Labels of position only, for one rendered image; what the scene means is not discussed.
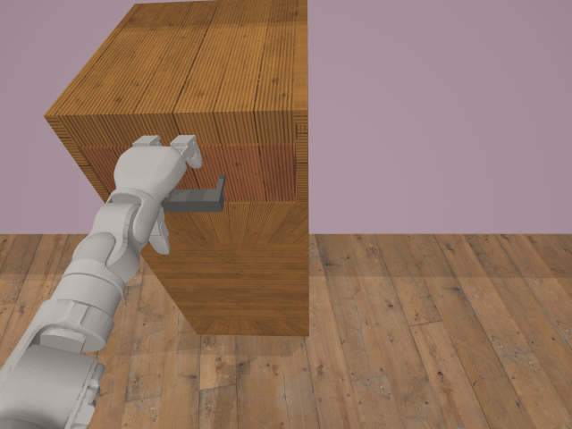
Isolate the robot left forearm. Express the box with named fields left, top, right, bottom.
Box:
left=0, top=188, right=160, bottom=393

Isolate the left robot hand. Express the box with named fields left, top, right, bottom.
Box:
left=114, top=135, right=202, bottom=255

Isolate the drawer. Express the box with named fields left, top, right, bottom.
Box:
left=81, top=143, right=297, bottom=202

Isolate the left robot upper arm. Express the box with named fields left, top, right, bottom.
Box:
left=0, top=343, right=105, bottom=429

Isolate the cabinet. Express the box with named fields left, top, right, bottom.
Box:
left=44, top=0, right=309, bottom=337

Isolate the handle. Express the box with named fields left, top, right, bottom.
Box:
left=161, top=174, right=226, bottom=213

